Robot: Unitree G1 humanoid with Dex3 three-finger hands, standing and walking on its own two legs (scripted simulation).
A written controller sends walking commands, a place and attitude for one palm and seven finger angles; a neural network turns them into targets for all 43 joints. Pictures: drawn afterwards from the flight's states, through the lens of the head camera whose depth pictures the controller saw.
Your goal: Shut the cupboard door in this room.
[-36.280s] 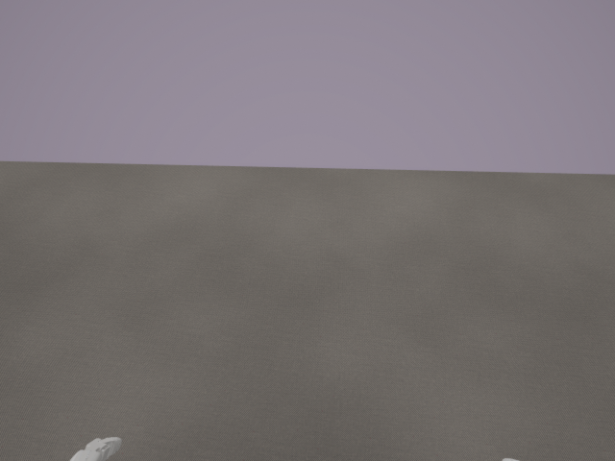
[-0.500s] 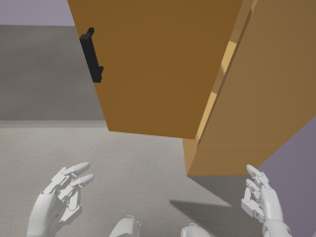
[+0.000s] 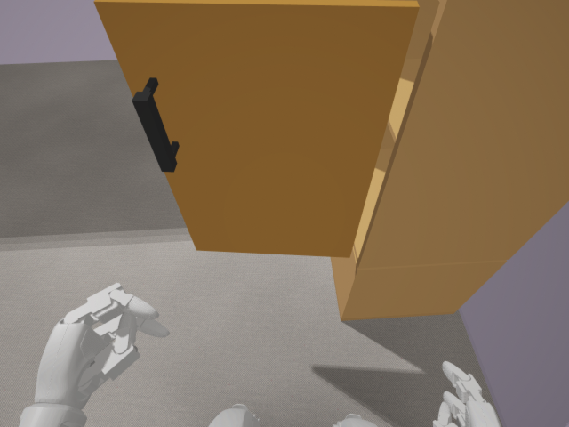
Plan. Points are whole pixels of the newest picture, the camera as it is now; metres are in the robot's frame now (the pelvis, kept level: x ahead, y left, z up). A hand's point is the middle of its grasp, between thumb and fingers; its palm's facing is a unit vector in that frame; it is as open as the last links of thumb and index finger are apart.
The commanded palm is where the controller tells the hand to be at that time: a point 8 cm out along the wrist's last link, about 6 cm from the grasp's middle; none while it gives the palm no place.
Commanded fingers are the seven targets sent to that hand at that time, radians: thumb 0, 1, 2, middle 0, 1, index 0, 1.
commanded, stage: raise the hand and make a fist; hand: left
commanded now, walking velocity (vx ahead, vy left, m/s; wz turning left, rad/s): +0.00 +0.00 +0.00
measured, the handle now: (160, 126) +0.52 +0.23 +0.13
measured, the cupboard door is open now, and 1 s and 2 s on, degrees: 83 83 83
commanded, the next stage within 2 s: bring the fist close to the handle in 0.98 s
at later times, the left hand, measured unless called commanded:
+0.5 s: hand (114, 311) +0.23 +0.20 +0.12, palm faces +0.02 -1.00 -0.06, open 3.1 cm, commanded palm +0.20 +0.25 +0.12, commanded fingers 0.00 0.90 0.90 -1.30 -1.50 -1.30 -1.50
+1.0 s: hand (131, 296) +0.24 +0.19 +0.12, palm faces +0.02 -1.00 -0.07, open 3.1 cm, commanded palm +0.21 +0.24 +0.13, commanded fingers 0.00 0.90 0.90 -1.30 -1.50 -1.30 -1.50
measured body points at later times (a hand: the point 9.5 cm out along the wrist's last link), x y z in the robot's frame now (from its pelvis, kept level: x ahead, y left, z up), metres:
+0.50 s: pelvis +0.01 +0.01 +0.02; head +0.03 +0.01 +0.47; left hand +0.22 +0.26 +0.12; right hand +0.20 -0.20 -0.04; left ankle +0.01 +0.13 -0.67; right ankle +0.01 -0.11 -0.67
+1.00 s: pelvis +0.02 +0.00 +0.03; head +0.03 -0.01 +0.48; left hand +0.23 +0.24 +0.13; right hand +0.19 -0.24 -0.04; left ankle +0.01 +0.13 -0.67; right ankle +0.01 -0.11 -0.67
